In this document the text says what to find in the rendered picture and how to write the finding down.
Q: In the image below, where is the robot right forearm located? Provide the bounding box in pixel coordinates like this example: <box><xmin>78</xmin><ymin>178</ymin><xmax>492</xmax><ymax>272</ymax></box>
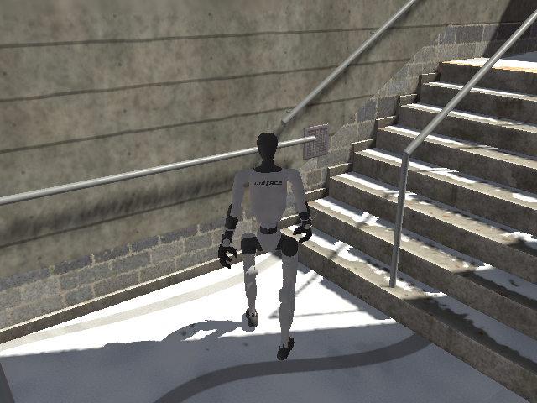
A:
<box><xmin>299</xmin><ymin>201</ymin><xmax>312</xmax><ymax>229</ymax></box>

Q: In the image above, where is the right robot upper arm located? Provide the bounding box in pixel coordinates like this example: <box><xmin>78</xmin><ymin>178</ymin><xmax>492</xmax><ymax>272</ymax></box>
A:
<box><xmin>285</xmin><ymin>169</ymin><xmax>307</xmax><ymax>213</ymax></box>

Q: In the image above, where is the left robot shin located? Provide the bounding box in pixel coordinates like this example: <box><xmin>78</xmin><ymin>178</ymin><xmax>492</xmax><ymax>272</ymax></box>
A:
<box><xmin>243</xmin><ymin>265</ymin><xmax>257</xmax><ymax>317</ymax></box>

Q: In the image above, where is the left robot hand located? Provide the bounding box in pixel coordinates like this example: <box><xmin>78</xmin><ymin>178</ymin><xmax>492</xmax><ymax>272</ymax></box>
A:
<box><xmin>218</xmin><ymin>244</ymin><xmax>237</xmax><ymax>269</ymax></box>

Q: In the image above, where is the robot left forearm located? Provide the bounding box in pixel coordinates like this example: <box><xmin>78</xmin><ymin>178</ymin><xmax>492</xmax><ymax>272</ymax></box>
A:
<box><xmin>221</xmin><ymin>204</ymin><xmax>238</xmax><ymax>247</ymax></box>

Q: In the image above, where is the right robot hand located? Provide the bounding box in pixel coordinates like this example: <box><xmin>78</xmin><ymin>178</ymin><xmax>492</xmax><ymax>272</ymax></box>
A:
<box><xmin>293</xmin><ymin>225</ymin><xmax>312</xmax><ymax>243</ymax></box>

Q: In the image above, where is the left robot upper arm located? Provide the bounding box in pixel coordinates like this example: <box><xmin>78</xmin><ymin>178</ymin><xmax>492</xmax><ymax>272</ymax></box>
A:
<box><xmin>230</xmin><ymin>169</ymin><xmax>251</xmax><ymax>217</ymax></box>

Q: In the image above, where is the left robot thigh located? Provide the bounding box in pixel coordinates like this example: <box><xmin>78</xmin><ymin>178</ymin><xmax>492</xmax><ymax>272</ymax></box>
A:
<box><xmin>241</xmin><ymin>233</ymin><xmax>258</xmax><ymax>280</ymax></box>

